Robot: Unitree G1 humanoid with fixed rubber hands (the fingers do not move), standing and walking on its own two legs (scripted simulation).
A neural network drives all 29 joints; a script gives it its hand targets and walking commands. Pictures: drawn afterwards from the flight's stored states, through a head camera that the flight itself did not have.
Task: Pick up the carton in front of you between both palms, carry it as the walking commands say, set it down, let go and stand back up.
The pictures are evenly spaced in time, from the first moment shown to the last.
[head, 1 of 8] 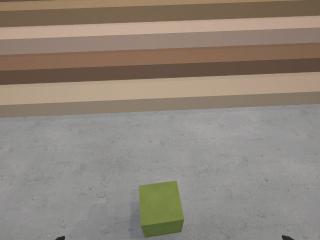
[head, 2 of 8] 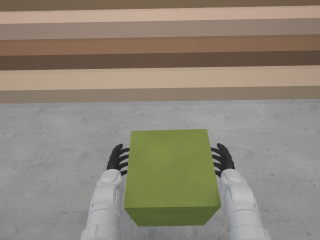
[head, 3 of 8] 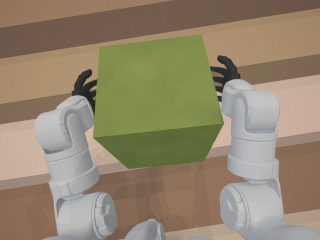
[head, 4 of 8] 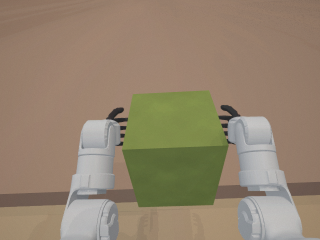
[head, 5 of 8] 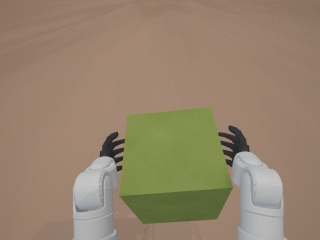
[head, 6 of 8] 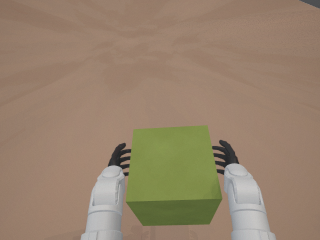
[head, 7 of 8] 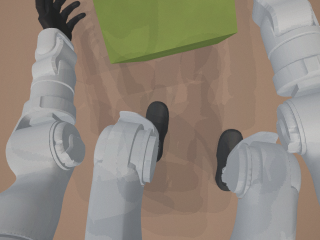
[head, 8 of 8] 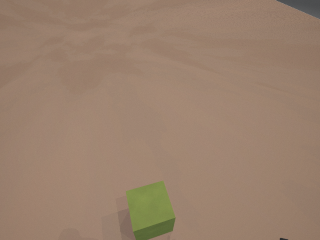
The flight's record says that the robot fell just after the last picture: no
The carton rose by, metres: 1.99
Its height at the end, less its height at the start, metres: +1.23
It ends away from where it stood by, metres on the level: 6.08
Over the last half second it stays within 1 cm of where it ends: yes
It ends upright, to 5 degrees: yes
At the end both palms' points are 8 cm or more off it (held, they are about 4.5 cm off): yes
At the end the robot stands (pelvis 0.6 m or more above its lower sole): yes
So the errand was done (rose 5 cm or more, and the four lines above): yes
